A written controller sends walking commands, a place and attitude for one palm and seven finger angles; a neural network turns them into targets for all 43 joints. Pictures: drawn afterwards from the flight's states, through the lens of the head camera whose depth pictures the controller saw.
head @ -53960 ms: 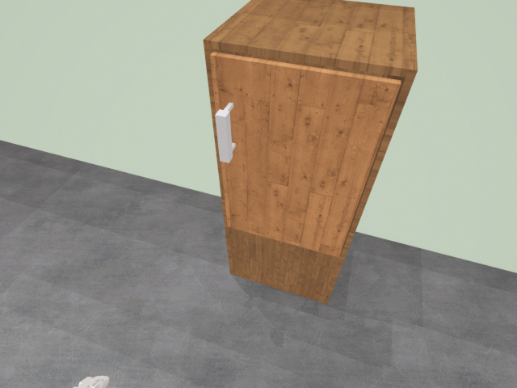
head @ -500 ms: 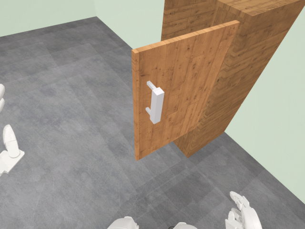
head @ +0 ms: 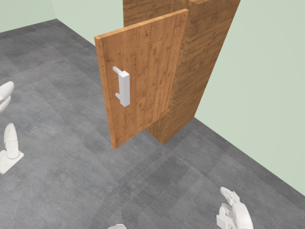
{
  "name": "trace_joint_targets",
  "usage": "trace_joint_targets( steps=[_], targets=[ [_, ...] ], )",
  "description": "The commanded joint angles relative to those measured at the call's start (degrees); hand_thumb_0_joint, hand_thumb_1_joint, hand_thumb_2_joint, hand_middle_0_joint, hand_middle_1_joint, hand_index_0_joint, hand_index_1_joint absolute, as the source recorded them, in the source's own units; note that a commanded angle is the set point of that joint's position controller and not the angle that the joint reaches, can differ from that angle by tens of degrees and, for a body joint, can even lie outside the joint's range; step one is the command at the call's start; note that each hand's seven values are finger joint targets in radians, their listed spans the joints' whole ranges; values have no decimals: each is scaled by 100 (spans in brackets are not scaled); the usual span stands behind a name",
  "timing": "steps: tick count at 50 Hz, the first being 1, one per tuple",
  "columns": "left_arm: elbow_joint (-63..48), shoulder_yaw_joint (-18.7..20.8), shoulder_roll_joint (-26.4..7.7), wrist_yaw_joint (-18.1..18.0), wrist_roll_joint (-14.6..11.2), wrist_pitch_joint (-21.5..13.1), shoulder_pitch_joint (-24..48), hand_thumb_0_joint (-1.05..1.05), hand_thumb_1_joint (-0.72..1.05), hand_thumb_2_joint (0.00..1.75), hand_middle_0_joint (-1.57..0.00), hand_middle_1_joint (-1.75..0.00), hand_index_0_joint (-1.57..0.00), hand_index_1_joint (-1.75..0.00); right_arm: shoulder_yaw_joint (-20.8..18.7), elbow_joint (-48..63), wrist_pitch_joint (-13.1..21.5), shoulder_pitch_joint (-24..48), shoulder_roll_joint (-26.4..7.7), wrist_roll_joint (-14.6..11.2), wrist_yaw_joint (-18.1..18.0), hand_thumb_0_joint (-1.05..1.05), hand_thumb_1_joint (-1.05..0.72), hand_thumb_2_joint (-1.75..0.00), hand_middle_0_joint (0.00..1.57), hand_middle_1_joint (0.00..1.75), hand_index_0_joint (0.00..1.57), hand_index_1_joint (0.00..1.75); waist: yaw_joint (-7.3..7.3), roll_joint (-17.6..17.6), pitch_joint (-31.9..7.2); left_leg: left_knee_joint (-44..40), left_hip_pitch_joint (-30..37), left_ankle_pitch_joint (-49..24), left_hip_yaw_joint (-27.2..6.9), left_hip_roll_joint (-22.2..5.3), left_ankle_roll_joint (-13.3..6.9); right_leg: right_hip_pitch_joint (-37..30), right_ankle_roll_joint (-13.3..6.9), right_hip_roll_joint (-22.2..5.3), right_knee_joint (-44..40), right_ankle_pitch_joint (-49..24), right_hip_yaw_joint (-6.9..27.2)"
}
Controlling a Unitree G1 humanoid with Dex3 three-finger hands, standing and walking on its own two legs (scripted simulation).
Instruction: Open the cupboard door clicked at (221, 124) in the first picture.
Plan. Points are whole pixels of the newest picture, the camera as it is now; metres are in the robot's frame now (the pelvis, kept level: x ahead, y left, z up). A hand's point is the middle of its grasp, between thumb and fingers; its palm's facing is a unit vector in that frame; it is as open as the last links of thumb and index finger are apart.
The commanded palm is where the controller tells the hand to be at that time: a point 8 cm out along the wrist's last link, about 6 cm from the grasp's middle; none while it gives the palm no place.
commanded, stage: stop stepping back and stand still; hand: left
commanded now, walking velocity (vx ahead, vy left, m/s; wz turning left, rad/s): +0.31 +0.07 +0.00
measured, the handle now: (120, 86) +0.54 +0.14 +0.05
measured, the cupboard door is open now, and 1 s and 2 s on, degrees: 87 87 87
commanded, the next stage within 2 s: let the arm hang, fingers relaxed in 1.10 s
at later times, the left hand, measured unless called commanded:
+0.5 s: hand out of the picture +0.14 +0.27 +0.18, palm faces +0.48 -0.75 -0.46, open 7.4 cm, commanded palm +0.08 +0.31 +0.19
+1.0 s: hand out of the picture +0.09 +0.31 +0.17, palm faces +0.48 -0.75 -0.46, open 7.4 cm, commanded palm +0.02 +0.34 +0.19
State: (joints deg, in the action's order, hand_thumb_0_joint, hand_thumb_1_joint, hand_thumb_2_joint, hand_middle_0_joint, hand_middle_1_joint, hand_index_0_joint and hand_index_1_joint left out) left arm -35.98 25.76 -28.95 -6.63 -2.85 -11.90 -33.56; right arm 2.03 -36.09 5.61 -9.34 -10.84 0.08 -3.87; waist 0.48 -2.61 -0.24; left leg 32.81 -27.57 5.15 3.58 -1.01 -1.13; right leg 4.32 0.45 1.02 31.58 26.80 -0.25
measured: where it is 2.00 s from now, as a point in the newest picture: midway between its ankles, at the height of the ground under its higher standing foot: outside the picture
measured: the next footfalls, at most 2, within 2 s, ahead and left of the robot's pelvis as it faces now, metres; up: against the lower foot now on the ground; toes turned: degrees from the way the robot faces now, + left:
right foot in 0.14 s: -0.03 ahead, -0.09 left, +0.00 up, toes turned +2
left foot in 0.40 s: -0.01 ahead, +0.14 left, +0.00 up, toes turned +7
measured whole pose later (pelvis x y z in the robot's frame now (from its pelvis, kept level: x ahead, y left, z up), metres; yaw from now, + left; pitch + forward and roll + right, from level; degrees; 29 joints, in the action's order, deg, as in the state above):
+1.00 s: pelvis -0.10 +0.03 +0.02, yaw +4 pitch -2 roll -1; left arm -25.3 22.1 -21.3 -8.5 -0.3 -11.1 -30.3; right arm 1.4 -36.6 8.7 -14.4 -11.0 0.6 -4.4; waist -0.2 -0.1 2.2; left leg 25.0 -14.7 8.9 2.5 -0.6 -1.4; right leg 11.1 0.9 -0.9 23.6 10.9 -2.1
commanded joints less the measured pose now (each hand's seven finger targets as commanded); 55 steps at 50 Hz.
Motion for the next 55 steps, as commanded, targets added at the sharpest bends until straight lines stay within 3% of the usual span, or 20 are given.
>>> trace_joint_targets(
  steps=[1,2,3,4,6,7,8,9,12,14,16,19,21,24,26,33,37,45,50,55],
  targets=[
    [-659,752,-712,-171,-218,-134,99,0,90,90,-20,-30,-20,-30,-370,874,458,188,-912,-72,-113,0,-90,-90,20,30,20,30,64,1771,-854,-1447,2204,-1263,-1703,-1081,-565,1494,64,156,1370,571,-177],
    [-364,853,-750,-199,-162,-144,-12,0,90,90,-20,-30,-20,-30,-376,852,567,259,-909,3,-101,0,-90,-90,20,30,20,30,-35,1697,-488,-2021,1562,512,-2230,-1223,-609,1431,-4,154,1272,913,-79],
    [-343,987,-912,-236,-147,-131,-41,0,90,90,-20,-30,-20,-30,-330,818,546,304,-868,84,-108,0,-90,-90,20,30,20,30,-62,1485,-300,-2643,614,2203,-2198,-1182,-408,804,-92,112,1076,910,-211],
    [-189,1004,-880,-277,-117,-96,-39,0,90,90,-20,-30,-20,-30,-347,832,487,299,-873,77,-115,0,-90,-90,20,30,20,30,-72,1512,-83,-2867,1,2903,-1812,-1010,-164,328,-173,204,743,728,-438],
    [-120,824,-684,-250,-80,-102,-325,0,90,90,-20,-30,-20,-30,-428,915,394,263,-904,58,-104,0,-90,-90,20,30,20,30,-90,1358,-130,-2248,-454,2942,-951,-491,212,-324,-290,239,-368,363,-650],
    [-245,883,-837,-226,-57,-124,-431,0,90,90,-20,-30,-20,-30,-467,958,324,287,-875,31,-84,0,-90,-90,20,30,20,30,-75,580,-215,-705,-70,2365,-373,6,250,287,-456,-372,-1324,613,19],
    [-388,715,-752,-202,-48,-149,-442,0,90,90,-20,-30,-20,-30,-490,919,239,231,-814,-6,-70,0,-90,-90,20,30,20,30,-39,-682,-111,1619,366,1752,-257,405,293,1749,-837,-1780,-2490,1426,1928],
    [-618,724,-813,-222,-61,-206,-65,0,90,90,-20,-30,-20,-30,-519,788,190,251,-881,56,-83,0,-90,-90,20,30,20,30,-43,-737,190,2956,-116,1637,-473,305,329,2380,-1040,-2387,-2743,1249,2460],
    [-461,551,-698,-196,44,-255,664,0,90,90,-20,-30,-20,-30,-426,616,371,90,-766,42,-48,0,-90,-90,20,30,20,30,195,-398,167,2671,-218,1119,-492,-223,304,2059,-759,-1686,-2306,731,1276],
    [-35,381,-538,-250,182,-347,831,0,90,90,-20,-30,-20,-30,-415,559,515,116,-802,18,-187,0,-90,-90,20,30,20,30,89,-186,262,1434,180,1152,-236,-252,133,1550,-713,-1462,-1889,-615,821],
    [52,365,-537,-342,259,-382,1070,0,90,90,-20,-30,-20,-30,-412,487,660,116,-770,48,-270,0,-90,-90,20,30,20,30,-60,-38,72,319,651,1271,-9,-98,-18,1003,-709,-1440,-1505,-1645,850],
    [4,375,-496,-387,222,-376,971,0,90,90,-20,-30,-20,-30,-435,505,759,-72,-819,62,-283,0,-90,-90,20,30,20,30,-64,275,-396,-1010,1627,419,-68,-87,-113,523,-318,-1056,-729,-2789,585],
    [-243,457,-570,-376,191,-399,816,0,90,90,-20,-30,-20,-30,-495,660,700,-70,-921,8,-230,0,-90,-90,20,30,20,30,-99,603,-818,-674,2265,-1547,-541,-644,-249,592,24,-603,-220,-3387,205],
    [-226,596,-638,-298,177,-329,324,0,90,90,-20,-30,-20,-30,-430,737,560,-59,-765,-23,-135,0,-90,-90,20,30,20,30,7,421,-962,-304,1997,-2472,-148,-423,-67,205,-34,-566,-129,-4708,-10],
    [-223,484,-473,-252,126,-327,297,0,90,90,-20,-30,-20,-30,-426,801,522,32,-775,-52,-70,0,-90,-90,20,30,20,30,2,181,-836,-411,1743,-1939,-189,-379,22,144,-59,-549,-284,-4275,22],
    [73,522,-429,-220,27,-278,246,0,90,90,-20,-30,-20,-30,-361,914,430,263,-765,4,-71,0,-90,-90,20,30,20,30,-5,516,14,-1220,1197,984,-459,-404,-2,915,-60,-384,-1165,-1244,228],
    [-49,338,-364,-223,98,-270,769,0,90,90,-20,-30,-20,-30,-354,935,453,279,-772,33,-121,0,-90,-90,20,30,20,30,11,756,105,-1490,1167,1795,-523,-395,-14,1057,-49,-297,-1392,-546,209],
    [-303,237,-311,-302,244,-266,811,0,90,90,-20,-30,-20,-30,-344,928,674,208,-787,35,-154,0,-90,-90,20,30,20,30,-74,1135,-225,-2047,941,2277,-795,-493,-65,337,25,-102,-945,-995,-78],
    [-17,343,-320,-294,193,-316,457,0,90,90,-20,-30,-20,-30,-374,825,679,160,-766,51,-115,0,-90,-90,20,30,20,30,-57,453,-151,-1471,1176,1494,-596,-271,39,641,-57,-290,-1467,-1067,170],
    [143,335,-298,-261,143,-337,465,0,90,90,-20,-30,-20,-30,-409,753,653,171,-799,29,-114,0,-90,-90,20,30,20,30,-33,545,-224,-1363,1448,1049,-567,-276,74,806,-67,-300,-1476,-1204,162]
  ],
)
